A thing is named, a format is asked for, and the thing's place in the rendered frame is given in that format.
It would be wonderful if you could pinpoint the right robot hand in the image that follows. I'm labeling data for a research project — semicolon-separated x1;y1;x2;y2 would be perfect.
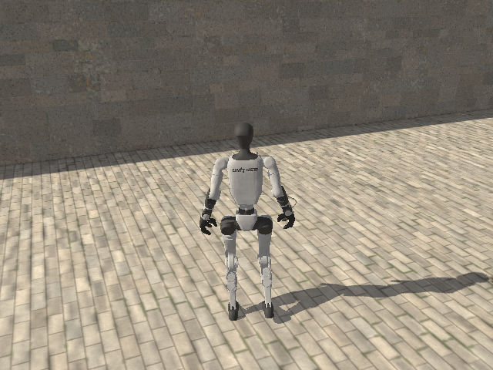
277;213;295;229

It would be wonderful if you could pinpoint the left robot hand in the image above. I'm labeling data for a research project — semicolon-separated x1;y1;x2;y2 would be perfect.
200;217;217;235

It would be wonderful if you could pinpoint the left robot upper arm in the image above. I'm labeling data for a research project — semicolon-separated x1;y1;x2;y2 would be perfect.
208;156;229;200

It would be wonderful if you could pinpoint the robot head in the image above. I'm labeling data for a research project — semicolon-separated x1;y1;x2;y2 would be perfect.
232;123;258;160

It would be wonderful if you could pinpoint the robot left shin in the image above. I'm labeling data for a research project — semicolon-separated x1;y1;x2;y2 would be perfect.
225;257;237;310

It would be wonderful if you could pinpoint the robot left forearm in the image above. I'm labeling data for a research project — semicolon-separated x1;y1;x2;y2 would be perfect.
201;188;216;220

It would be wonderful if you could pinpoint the robot right forearm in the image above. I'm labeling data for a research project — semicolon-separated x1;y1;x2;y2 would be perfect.
277;186;293;216

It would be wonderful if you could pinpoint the right robot upper arm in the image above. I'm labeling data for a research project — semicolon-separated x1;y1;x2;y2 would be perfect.
261;156;284;198

